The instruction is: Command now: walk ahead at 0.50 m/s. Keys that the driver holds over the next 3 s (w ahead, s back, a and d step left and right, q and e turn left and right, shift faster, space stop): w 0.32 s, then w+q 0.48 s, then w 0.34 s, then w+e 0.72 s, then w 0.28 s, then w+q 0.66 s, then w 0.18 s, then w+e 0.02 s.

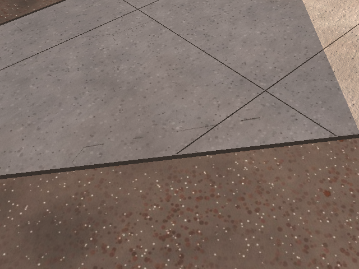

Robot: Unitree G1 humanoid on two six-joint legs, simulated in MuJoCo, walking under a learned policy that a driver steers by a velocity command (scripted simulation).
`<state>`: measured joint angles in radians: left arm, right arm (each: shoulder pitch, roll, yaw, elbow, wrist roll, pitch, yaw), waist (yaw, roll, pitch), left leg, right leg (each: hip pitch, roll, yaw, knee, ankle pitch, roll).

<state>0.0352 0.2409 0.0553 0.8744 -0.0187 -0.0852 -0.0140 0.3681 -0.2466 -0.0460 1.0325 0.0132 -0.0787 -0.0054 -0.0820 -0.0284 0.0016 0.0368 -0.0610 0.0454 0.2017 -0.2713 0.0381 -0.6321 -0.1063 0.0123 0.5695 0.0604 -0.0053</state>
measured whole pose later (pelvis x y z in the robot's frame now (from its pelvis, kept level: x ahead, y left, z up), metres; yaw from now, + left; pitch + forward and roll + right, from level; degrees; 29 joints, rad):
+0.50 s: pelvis +0.28 -0.05 +0.00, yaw +3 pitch +1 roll -2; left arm 0.34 0.24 0.06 0.99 0.01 -0.10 0.01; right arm 0.08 -0.26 -0.06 0.91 0.02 -0.06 0.02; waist 0.05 0.04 0.00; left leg -0.69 0.11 -0.03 0.66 0.09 0.04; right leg 0.04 0.06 -0.11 0.16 -0.23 -0.05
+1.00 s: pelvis +0.57 +0.04 +0.01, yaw +17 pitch +2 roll +0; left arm 0.06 0.28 0.06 0.81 0.00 -0.11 0.01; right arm 0.31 -0.24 -0.06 0.87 0.01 -0.07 0.00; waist -0.06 -0.04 0.02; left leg -0.10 -0.11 -0.08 0.28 -0.21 0.09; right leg -0.67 -0.11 0.06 0.65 0.06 0.03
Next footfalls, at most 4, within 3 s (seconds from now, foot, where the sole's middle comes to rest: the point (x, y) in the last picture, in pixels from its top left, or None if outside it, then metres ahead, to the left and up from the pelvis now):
0.08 right None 0.24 -0.14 -0.78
0.66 left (150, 257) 0.55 0.10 -0.78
1.18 right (175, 176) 0.89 -0.02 -0.78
1.66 left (114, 144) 1.10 0.26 -0.78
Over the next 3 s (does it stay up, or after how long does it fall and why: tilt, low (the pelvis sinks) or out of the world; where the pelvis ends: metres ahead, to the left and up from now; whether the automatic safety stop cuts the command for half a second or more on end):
stays up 1.67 0.13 0.01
